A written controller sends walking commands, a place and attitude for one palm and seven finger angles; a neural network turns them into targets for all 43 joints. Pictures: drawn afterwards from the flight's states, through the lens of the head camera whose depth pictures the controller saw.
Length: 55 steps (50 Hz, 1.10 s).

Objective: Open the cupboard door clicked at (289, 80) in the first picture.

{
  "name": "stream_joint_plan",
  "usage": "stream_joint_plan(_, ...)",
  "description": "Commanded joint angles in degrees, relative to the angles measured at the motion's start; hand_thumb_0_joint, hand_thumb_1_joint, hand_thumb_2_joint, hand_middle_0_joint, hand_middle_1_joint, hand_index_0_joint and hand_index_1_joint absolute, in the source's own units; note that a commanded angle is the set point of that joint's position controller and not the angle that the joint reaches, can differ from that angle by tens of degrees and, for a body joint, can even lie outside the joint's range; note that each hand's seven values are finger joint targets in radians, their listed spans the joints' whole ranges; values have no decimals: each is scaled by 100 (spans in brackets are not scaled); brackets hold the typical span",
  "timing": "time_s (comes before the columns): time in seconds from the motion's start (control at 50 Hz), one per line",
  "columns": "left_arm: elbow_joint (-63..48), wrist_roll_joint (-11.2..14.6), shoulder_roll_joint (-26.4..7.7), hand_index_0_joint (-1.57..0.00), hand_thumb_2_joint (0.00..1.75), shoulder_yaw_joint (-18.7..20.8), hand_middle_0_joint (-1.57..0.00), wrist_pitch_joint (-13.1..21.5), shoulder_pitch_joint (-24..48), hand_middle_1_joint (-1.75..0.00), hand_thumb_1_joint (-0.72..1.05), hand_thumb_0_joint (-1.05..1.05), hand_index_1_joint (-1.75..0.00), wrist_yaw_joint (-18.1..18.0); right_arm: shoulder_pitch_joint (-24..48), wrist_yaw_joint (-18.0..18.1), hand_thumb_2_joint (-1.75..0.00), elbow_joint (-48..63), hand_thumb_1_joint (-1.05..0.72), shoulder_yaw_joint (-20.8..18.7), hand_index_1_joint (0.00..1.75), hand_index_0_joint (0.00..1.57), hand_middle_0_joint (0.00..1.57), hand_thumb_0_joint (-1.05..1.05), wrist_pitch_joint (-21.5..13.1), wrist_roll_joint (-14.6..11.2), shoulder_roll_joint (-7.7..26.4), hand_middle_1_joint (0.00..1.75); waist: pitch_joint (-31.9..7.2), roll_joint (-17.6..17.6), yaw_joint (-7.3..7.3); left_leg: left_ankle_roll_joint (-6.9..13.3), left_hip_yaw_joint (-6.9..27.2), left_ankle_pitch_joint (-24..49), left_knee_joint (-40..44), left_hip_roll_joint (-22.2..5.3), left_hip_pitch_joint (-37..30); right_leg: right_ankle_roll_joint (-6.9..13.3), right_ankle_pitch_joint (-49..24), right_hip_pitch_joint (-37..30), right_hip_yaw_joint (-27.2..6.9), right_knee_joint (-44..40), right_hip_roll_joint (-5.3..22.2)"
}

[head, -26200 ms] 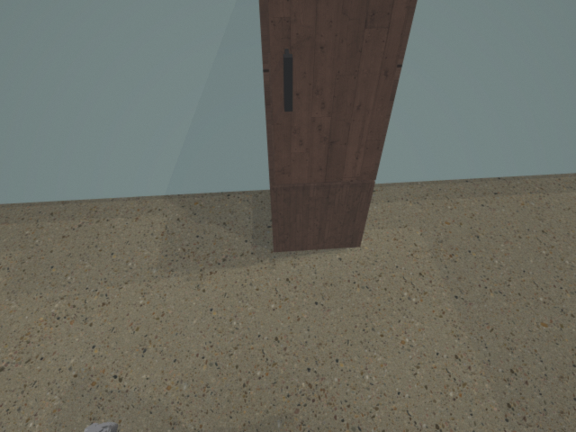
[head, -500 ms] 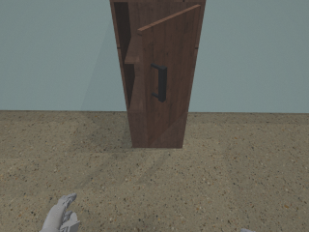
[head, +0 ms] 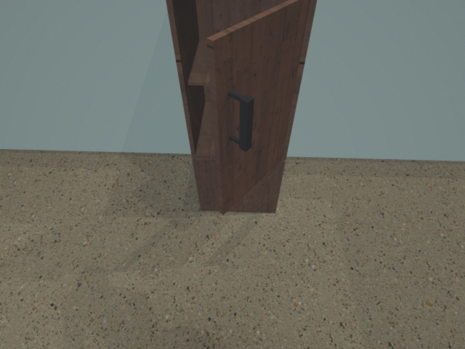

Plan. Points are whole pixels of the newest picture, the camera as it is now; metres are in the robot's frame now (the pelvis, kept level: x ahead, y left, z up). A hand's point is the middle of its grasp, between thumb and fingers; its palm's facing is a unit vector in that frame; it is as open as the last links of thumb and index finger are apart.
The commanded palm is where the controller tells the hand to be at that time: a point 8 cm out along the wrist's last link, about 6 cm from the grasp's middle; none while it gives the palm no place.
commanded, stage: let the arm hang, fingers relaxed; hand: left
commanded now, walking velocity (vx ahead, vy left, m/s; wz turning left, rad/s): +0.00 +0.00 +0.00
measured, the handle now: (239, 121) +0.60 +0.03 +0.05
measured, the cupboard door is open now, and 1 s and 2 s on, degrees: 51 51 51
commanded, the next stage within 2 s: look to check the result in 0.40 s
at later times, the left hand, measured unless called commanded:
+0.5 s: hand out of the picture +0.00 +0.15 -0.18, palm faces +0.04 -0.98 -0.18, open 7.4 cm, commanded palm none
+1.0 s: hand out of the picture +0.00 +0.13 -0.18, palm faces +0.05 -0.98 -0.18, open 7.4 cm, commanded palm none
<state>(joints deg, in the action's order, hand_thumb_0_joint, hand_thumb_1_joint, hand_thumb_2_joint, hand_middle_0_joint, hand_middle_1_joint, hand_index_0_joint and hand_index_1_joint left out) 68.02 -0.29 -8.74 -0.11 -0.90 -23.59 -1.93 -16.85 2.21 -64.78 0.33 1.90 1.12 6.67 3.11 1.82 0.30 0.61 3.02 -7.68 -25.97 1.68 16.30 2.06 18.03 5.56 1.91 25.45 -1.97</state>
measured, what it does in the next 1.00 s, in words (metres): stands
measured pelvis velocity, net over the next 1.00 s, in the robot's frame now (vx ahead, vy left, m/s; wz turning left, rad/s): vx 0.03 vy -0.02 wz -0.01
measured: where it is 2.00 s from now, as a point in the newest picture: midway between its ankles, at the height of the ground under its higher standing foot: outside the picture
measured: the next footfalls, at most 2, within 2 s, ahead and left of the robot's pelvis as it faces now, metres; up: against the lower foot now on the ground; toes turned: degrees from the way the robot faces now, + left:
none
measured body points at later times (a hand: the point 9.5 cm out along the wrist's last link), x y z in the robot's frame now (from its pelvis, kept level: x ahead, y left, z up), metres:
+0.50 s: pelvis +0.02 -0.01 +0.00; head +0.02 -0.02 +0.45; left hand +0.00 +0.20 -0.16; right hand +0.00 -0.22 -0.17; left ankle +0.07 +0.11 -0.74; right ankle -0.04 -0.10 -0.74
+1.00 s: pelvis +0.03 -0.02 +0.00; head +0.04 -0.03 +0.45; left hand +0.00 +0.18 -0.16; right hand +0.03 -0.24 -0.16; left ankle +0.07 +0.11 -0.74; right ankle -0.04 -0.10 -0.74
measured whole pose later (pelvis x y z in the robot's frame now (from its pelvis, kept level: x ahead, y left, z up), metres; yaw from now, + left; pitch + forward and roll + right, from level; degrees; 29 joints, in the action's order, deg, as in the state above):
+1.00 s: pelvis +0.03 -0.02 +0.00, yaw -1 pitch -2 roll +1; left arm 65.6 -0.2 -6.5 0.2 0.2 -18.8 -2.5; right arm -14.8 3.1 -65.7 -0.1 0.9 1.1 7.9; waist 3.0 0.0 0.3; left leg -1.1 2.9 -10.4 -25.6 0.4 13.0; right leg 3.7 19.3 1.6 1.4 23.0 -3.2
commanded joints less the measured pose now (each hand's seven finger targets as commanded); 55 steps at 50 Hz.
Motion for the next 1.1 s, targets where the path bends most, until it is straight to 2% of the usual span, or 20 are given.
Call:
stream_joint_plan(0.0, -176, 12, -415, -20, 90, 84, -20, 111, -281, -30, 90, 0, -30, -53, -361, 27, -90, 47, -90, -100, 30, 20, 20, 0, -93, -13, 567, 30, 376, -383, -86, 198, 456, -152, 357, -501, -414, 158, 134, 959, -558, -773, 669)
stream_joint_plan(0.06, -195, 8, -364, -20, 90, 101, -20, 125, -230, -30, 90, 0, -30, -68, -375, 28, -90, 0, -90, -98, 30, 20, 20, 0, -116, 0, 526, 30, 433, -369, -69, 200, 435, 33, 373, -514, -374, 139, -71, 889, -542, -721, 664)
stream_joint_plan(0.16, -261, 10, -341, -20, 90, 147, -20, 134, -143, -30, 90, 0, -30, -78, -367, 44, -90, -3, -90, -80, 30, 20, 20, 0, -160, 13, 481, 30, 396, -75, -37, 202, 441, 249, 375, -510, -293, 138, -318, 688, -553, -666, 668)
stream_joint_plan(0.28, -312, 16, -331, -20, 90, 168, -20, 145, -27, -30, 90, 0, -30, -85, -360, 58, -90, 31, -90, -85, 30, 20, 20, 0, -165, 6, 450, 30, 372, -123, -25, 179, 369, 445, 268, -506, -332, 132, -590, 579, -537, -713, 690)
stream_joint_plan(0.34, -330, 20, -344, -20, 90, 170, -20, 148, 0, -30, 90, 0, -30, -78, -339, 66, -90, 31, -90, -88, 30, 20, 20, 0, -171, 14, 466, 30, 308, -9, -41, 172, 359, 545, 263, -519, -398, 135, -773, 524, -584, -709, 700)
stream_joint_plan(0.4, -338, 20, -348, -20, 90, 173, -20, 151, 21, -30, 90, 0, -30, -82, -322, 75, -90, 41, -90, -99, 30, 20, 20, 0, -168, 2, 491, 30, 299, -228, -46, 167, 330, 632, 214, -531, -435, 114, -985, 471, -554, -720, 705)
stream_joint_plan(0.52, -336, 27, -356, -20, 90, 171, -20, 148, 0, -30, 90, 0, -30, -82, -287, 83, -90, 29, -90, -91, 30, 20, 20, 0, -165, 1, 529, 30, 223, -133, -45, 172, 317, 703, 214, -547, -566, 111, -1068, 428, -572, -728, 702)
stream_joint_plan(0.62, -306, 25, -366, -20, 90, 156, -20, 150, -28, -30, 90, 0, -30, -89, -249, 85, -90, 19, -90, -92, 30, 20, 20, 0, -162, -13, 547, 30, 255, -292, -43, 177, 296, 755, 208, -552, -617, 84, -1239, 412, -543, -735, 705)
stream_joint_plan(0.66, -304, 23, -369, -20, 90, 157, -20, 155, -32, -30, 90, 0, -30, -91, -246, 91, -90, 6, -90, -91, 30, 20, 20, 0, -161, -13, 554, 30, 239, -215, -54, 174, 287, 771, 205, -553, -625, 79, -1289, 382, -561, -747, 713)
stream_joint_plan(0.78, -296, 20, -370, -20, 90, 154, -20, 161, -75, -30, 90, 0, -30, -102, -181, 93, -90, 17, -90, -91, 30, 20, 20, 0, -158, -25, 578, 30, 243, -335, -36, 170, 258, 788, 156, -546, -687, 47, -1435, 380, -538, -773, 705)
stream_joint_plan(0.82, -295, 23, -366, -20, 90, 154, -20, 155, -61, -30, 90, 0, -30, -101, -198, 95, -90, -7, -90, -85, 30, 20, 20, 0, -157, -12, 549, 30, 297, -199, -49, 169, 259, 778, 194, -554, -643, 51, -1398, 371, -566, -785, 719)
stream_joint_plan(0.9, -288, 23, -371, -20, 90, 155, -20, 158, -83, -30, 90, 0, -30, -101, -184, 98, -90, -6, -90, -91, 30, 20, 20, 0, -155, -18, 560, 30, 292, -299, -40, 158, 228, 748, 166, -550, -655, 22, -1488, 355, -544, -801, 728)
stream_joint_plan(1.02, -306, 23, -380, -20, 90, 161, -20, 165, -40, -30, 90, 0, -30, -99, -171, 107, -90, -2, -90, -88, 30, 20, 20, 0, -168, -9, 584, 30, 233, -168, -42, 152, 227, 839, 190, -570, -693, 39, -1579, 286, -586, -793, 714)
stream_joint_plan(1.08, -315, 19, -393, -20, 90, 168, -20, 166, -36, -30, 90, 0, -30, -101, -159, 107, -90, 16, -90, -93, 30, 20, 20, 0, -164, -24, 604, 30, 337, -313, -23, 151, 221, 784, 188, -564, -648, 13, -1566, 322, -559, -829, 695)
